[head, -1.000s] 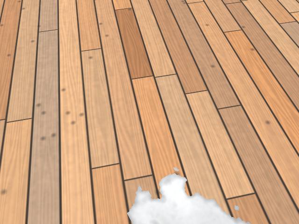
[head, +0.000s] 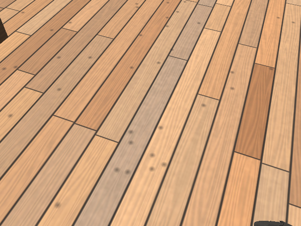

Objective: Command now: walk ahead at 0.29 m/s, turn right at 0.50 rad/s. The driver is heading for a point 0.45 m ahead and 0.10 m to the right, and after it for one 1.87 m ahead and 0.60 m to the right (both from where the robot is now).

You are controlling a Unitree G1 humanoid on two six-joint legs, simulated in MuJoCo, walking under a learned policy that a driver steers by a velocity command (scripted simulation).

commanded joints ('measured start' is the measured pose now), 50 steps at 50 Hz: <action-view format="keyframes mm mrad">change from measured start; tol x32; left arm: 1 -136 114 26 -140 -5 -21 -11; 12 -129 67 24 -167 50 -2 -113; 16 345 264 65 -9 55 -38 -42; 50 -6 19 -44 -189 22 -103 41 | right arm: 1 106 -247 -95 -11 21 -26 -12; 31 -51 -75 -1 52 -6 -49 116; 37 571 -278 -93 199 56 -58 51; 50 163 -143 -43 69 12 -62 11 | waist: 1 -109 164 -43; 13 3 117 0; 16 171 -437 1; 20 25 -52 -2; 35 -249 -130 -194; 37 -289 336 -130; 39 -104 121 -454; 41 13 -167 -133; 50 -53 70 -169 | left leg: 1 206 389 -365 -334 -367 174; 12 107 306 41 -309 -386 21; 15 -183 179 199 432 1 -27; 17 -788 8 -105 852 -281 -78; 33 -218 -126 98 155 378 59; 38 651 188 -699 62 940 355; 41 259 171 -803 -259 115 362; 46 -156 56 -393 -196 831 270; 50 -21 25 -223 -148 777 166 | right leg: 1 -220 -56 25 11 -16 -41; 14 303 76 -200 -311 40 -195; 17 584 -273 746 -826 -430 -367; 34 565 -111 -180 -463 1620 -8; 36 393 -21 -164 117 1232 37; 37 -4 210 -89 575 -129 52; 38 -226 238 183 860 -247 62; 50 30 -6 84 -61 362 14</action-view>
